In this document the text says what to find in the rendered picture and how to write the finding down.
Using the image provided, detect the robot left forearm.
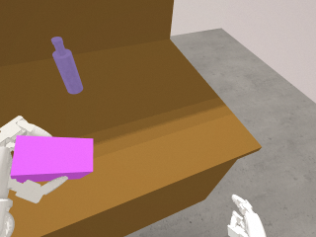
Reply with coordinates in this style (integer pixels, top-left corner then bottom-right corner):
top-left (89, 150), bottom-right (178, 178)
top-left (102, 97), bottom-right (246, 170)
top-left (0, 197), bottom-right (15, 237)

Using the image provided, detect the left robot hand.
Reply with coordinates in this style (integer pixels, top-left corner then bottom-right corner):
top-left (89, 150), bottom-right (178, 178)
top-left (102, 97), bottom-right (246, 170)
top-left (0, 116), bottom-right (68, 203)

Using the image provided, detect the sponge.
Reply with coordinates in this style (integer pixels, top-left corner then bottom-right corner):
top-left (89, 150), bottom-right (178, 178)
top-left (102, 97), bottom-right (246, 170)
top-left (10, 135), bottom-right (94, 183)

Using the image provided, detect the right robot hand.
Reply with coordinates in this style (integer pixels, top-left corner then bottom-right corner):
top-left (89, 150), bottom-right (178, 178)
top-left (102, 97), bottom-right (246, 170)
top-left (227, 195), bottom-right (267, 237)

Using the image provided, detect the table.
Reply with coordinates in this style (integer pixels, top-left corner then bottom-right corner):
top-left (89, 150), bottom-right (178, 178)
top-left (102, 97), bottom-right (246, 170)
top-left (0, 0), bottom-right (262, 237)

